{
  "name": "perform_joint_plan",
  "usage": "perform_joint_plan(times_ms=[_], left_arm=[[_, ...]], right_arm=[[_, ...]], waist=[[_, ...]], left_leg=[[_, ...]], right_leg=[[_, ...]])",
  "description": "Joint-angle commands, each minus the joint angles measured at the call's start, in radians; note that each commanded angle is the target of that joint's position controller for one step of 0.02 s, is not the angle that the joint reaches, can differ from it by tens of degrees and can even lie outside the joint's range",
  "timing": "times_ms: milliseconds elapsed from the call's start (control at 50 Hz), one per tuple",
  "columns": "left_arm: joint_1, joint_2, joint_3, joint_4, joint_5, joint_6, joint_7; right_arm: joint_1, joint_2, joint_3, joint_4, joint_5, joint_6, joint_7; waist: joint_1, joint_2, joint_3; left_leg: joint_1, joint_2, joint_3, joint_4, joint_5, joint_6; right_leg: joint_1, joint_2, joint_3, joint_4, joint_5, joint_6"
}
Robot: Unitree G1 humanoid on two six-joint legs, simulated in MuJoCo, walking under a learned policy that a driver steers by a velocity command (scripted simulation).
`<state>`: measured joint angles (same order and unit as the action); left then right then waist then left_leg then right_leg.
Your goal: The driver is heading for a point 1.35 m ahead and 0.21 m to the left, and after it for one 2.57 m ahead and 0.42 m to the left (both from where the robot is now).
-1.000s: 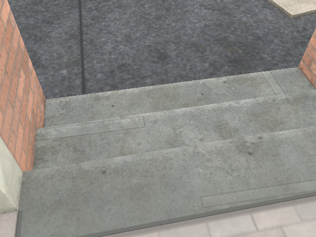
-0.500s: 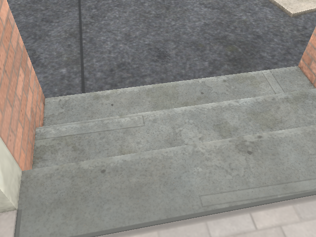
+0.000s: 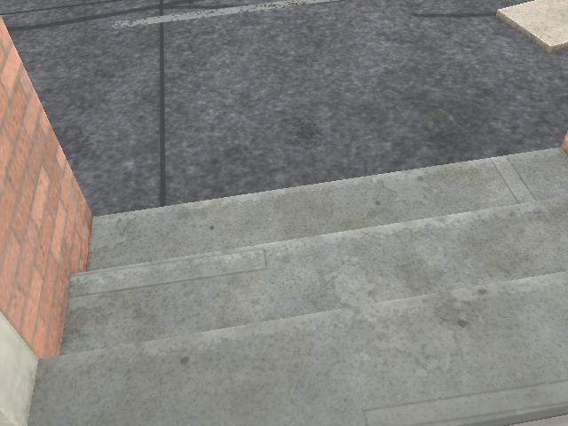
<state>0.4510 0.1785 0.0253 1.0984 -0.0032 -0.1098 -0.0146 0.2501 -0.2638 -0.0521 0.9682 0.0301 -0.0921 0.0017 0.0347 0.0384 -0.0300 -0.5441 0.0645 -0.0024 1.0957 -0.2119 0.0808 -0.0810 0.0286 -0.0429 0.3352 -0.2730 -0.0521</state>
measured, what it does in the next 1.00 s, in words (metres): walks ahead: left foot, then right foot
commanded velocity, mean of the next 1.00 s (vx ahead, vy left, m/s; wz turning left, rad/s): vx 0.48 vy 0.00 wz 0.09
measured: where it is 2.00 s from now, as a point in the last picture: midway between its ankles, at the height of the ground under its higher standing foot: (249, 271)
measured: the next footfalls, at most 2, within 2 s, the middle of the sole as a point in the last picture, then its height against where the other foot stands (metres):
left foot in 0.32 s outside the picture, level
right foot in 0.84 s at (370, 373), level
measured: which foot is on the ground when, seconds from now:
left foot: up 0.00-0.30, down 0.32-0.86, up 0.88-1.00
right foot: down 0.00-0.34, up 0.36-0.82, down 0.84-1.00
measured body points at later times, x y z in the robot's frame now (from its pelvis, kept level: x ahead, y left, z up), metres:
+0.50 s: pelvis +0.28 +0.05 -0.01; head +0.31 +0.05 +0.44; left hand +0.34 +0.31 -0.14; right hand +0.35 -0.21 -0.14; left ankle +0.33 +0.13 -0.75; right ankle +0.24 -0.10 -0.65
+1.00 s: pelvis +0.57 -0.02 -0.01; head +0.60 -0.03 +0.44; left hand +0.67 +0.24 -0.12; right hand +0.61 -0.29 -0.15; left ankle +0.47 +0.12 -0.65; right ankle +0.63 -0.11 -0.75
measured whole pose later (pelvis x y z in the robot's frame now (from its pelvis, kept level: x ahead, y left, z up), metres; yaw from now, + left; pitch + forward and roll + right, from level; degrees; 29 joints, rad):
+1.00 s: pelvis +0.57 -0.02 -0.01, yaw +7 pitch +1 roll +0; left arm 0.17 0.22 0.06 0.87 0.01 -0.11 -0.03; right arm 0.34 -0.26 -0.07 0.97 0.04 -0.06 -0.02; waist -0.01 0.03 0.03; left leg -0.43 0.04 -0.06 1.18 -0.36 0.05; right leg -0.33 -0.01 -0.11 0.46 -0.16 -0.04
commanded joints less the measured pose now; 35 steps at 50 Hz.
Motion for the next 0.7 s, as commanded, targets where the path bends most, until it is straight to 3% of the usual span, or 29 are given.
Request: perform_joint_plan(times_ms=[20, 100, 200, 240, 260, 280, 300, 320, 340, 360, 380, 400, 420, 460, 480, 520, 580, 660, 700], left_arm=[[0.070, 0.112, 0.009, -0.027, 0.008, 0.001, 0.011], [0.086, 0.149, 0.013, -0.048, 0.009, 0.013, 0.033], [0.136, 0.159, 0.022, -0.036, -0.009, 0.019, 0.039], [0.117, 0.171, 0.030, -0.040, -0.008, 0.025, 0.041], [0.099, 0.185, 0.035, -0.047, -0.005, 0.030, 0.042], [0.085, 0.198, 0.041, -0.052, -0.001, 0.037, 0.043], [0.062, 0.198, 0.040, -0.061, 0.004, 0.046, 0.041], [0.038, 0.185, 0.031, -0.086, 0.011, 0.046, 0.037], [0.178, 0.032, -0.009, -0.097, 0.012, 0.025, 0.018], [0.161, 0.056, -0.005, -0.075, -0.011, -0.008, 0.010], [0.040, 0.140, 0.021, -0.122, -0.043, -0.025, 0.009], [-0.047, 0.163, 0.026, -0.148, -0.048, -0.031, 0.018], [-0.084, 0.165, 0.037, -0.154, -0.040, -0.026, 0.029], [-0.029, 0.111, 0.043, -0.146, -0.026, 0.006, 0.038], [-0.017, 0.089, 0.041, -0.145, -0.025, 0.018, 0.041], [-0.073, 0.098, 0.046, -0.175, -0.018, 0.031, 0.044], [-0.220, 0.119, 0.051, -0.228, -0.004, 0.028, 0.040], [-0.370, 0.097, 0.039, -0.264, -0.008, 0.017, 0.019], [-0.442, 0.099, 0.034, -0.287, -0.013, 0.014, 0.008]], right_arm=[[-0.062, -0.036, -0.011, -0.056, -0.009, -0.005, 0.011], [-0.269, 0.001, 0.008, -0.137, -0.007, -0.005, 0.017], [-0.400, -0.010, 0.017, -0.192, 0.004, -0.014, 0.043], [-0.393, -0.031, 0.011, -0.203, 0.003, -0.022, 0.053], [-0.353, -0.052, 0.000, -0.198, 0.001, -0.024, 0.054], [-0.271, -0.085, -0.017, -0.178, 0.000, -0.023, 0.050], [-0.101, -0.128, -0.041, -0.129, 0.003, -0.021, 0.043], [0.087, -0.179, -0.061, -0.083, -0.005, -0.014, 0.032], [0.219, -0.272, -0.082, -0.053, -0.029, -0.008, 0.028], [0.213, -0.187, -0.056, -0.038, -0.028, -0.003, 0.030], [0.098, -0.133, -0.039, -0.049, -0.017, -0.006, 0.030], [-0.007, -0.091, -0.027, -0.073, -0.016, -0.010, 0.032], [-0.067, -0.057, -0.016, -0.079, -0.025, -0.015, 0.038], [-0.091, -0.023, -0.006, -0.063, -0.038, -0.022, 0.047], [-0.075, -0.030, -0.007, -0.050, -0.035, -0.024, 0.045], [-0.038, -0.061, -0.012, -0.030, -0.034, -0.027, 0.033], [0.031, -0.093, -0.018, -0.013, -0.034, -0.021, 0.008], [0.105, -0.113, -0.021, 0.001, -0.022, -0.009, -0.004], [0.158, -0.119, -0.024, 0.018, -0.012, -0.003, -0.004]], waist=[[0.000, -0.125, 0.134], [0.036, -0.108, 0.166], [0.042, -0.122, 0.203], [0.008, -0.131, 0.173], [-0.024, -0.150, 0.129], [-0.071, -0.178, 0.060], [-0.157, -0.185, -0.041], [-0.235, -0.157, -0.163], [-0.171, 0.115, -0.370], [-0.180, 0.154, -0.428], [-0.151, 0.131, -0.216], [-0.119, 0.030, -0.100], [-0.081, -0.035, -0.031], [-0.014, 0.012, 0.006], [-0.004, 0.023, 0.025], [0.001, 0.028, 0.069], [-0.030, 0.009, 0.099], [-0.077, 0.010, 0.106], [-0.106, 0.002, 0.122]], left_leg=[[-0.258, 0.055, -0.004, -0.068, 0.110, -0.029], [-0.212, 0.021, 0.037, -0.347, 0.231, -0.057], [-0.158, -0.012, 0.049, -0.529, 0.269, -0.026], [-0.104, -0.031, 0.051, -0.565, 0.227, 0.005], [-0.030, -0.057, 0.065, -0.563, 0.196, 0.021], [0.084, -0.093, 0.088, -0.549, 0.159, 0.039], [0.301, -0.122, 0.105, -0.559, 0.168, 0.067], [0.627, -0.006, -0.023, -0.528, 0.173, 0.120], [1.035, 0.296, -0.541, -0.599, -0.020, 0.309], [1.026, 0.341, -0.793, -0.784, -0.077, 0.320], [0.861, 0.296, -0.626, -0.806, -0.075, 0.251], [0.669, 0.261, -0.469, -0.833, 0.003, 0.212], [0.509, 0.219, -0.358, -0.865, 0.085, 0.185], [0.339, 0.154, -0.232, -0.926, 0.102, 0.160], [0.296, 0.144, -0.201, -0.952, 0.107, 0.167], [0.255, 0.139, -0.161, -0.991, 0.120, 0.182], [0.314, 0.137, -0.134, -1.002, 0.157, 0.172], [0.353, 0.106, -0.059, -0.986, 0.193, 0.129], [0.394, 0.124, -0.072, -0.965, 0.172, 0.129]], right_leg=[[0.093, -0.226, 0.203, -0.205, 0.297, -0.101], [0.040, -0.209, 0.135, -0.240, 0.359, -0.105], [0.118, -0.253, 0.105, -0.236, 0.399, -0.113], [0.185, -0.275, 0.087, -0.172, 0.557, -0.100], [0.214, -0.281, 0.081, -0.109, 0.738, -0.090], [0.232, -0.278, 0.072, -0.005, 0.934, -0.079], [0.188, -0.243, 0.043, 0.190, 1.039, -0.056], [-0.030, -0.207, 0.036, 0.457, 0.856, -0.027], [-0.436, -0.010, 0.040, 0.907, 0.188, 0.042], [-0.544, 0.038, 0.204, 1.073, -0.265, 0.024], [-0.642, -0.031, 0.183, 1.118, -0.231, 0.005], [-0.627, -0.089, 0.148, 1.076, -0.137, -0.005], [-0.580, -0.125, 0.127, 1.013, -0.071, -0.006], [-0.458, -0.171, 0.128, 0.919, -0.014, -0.009], [-0.444, -0.177, 0.118, 0.887, -0.013, -0.006], [-0.492, -0.192, 0.104, 0.807, 0.041, 0.014], [-0.609, -0.203, 0.098, 0.610, 0.218, 0.038], [-0.551, -0.149, 0.048, 0.344, 0.392, 0.040], [-0.540, -0.133, 0.043, 0.283, 0.390, 0.043]])
Velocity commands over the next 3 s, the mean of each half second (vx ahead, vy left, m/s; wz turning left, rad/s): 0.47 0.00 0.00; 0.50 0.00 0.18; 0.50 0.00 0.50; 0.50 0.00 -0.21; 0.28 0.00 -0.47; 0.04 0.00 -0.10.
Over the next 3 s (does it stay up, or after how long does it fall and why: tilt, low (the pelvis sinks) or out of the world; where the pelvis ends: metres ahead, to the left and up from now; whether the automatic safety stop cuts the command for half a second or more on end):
stays up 1.38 0.34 -0.27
